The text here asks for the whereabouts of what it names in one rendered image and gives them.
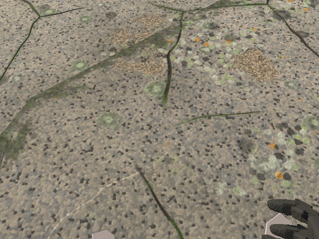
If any robot right hand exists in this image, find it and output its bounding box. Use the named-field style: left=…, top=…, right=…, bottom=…
left=261, top=198, right=319, bottom=239

